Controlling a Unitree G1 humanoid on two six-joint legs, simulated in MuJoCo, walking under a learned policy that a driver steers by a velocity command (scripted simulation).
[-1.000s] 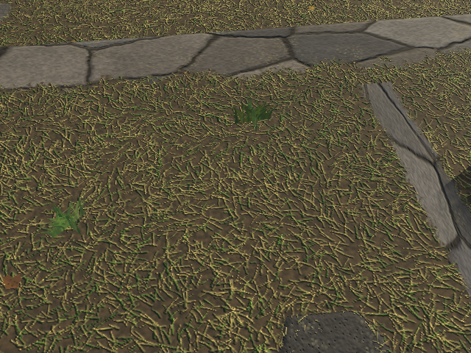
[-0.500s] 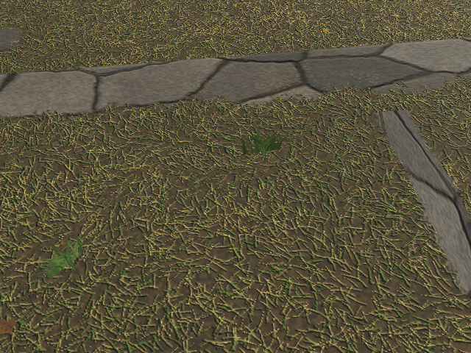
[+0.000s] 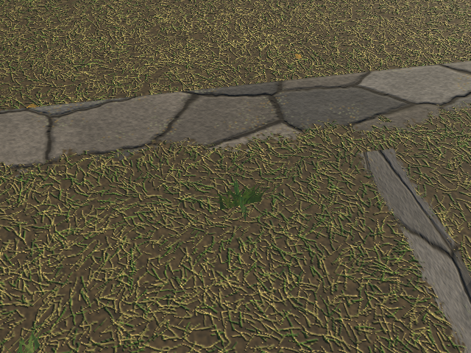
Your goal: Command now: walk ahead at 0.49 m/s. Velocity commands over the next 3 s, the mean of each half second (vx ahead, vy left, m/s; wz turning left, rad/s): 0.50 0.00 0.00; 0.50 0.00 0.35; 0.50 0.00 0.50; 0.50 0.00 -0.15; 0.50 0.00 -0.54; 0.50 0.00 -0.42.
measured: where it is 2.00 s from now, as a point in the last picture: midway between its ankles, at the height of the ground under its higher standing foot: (183, 213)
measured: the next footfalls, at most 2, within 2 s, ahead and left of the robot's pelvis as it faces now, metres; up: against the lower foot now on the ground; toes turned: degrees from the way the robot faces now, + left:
right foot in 0.30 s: +0.34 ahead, -0.17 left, +0.00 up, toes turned -2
left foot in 0.88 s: +0.64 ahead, +0.08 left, +0.00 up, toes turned +12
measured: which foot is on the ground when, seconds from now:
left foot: down 0.00-0.32, up 0.34-0.86, down 0.88-1.00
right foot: up 0.00-0.28, down 0.30-0.86, up 0.88-1.00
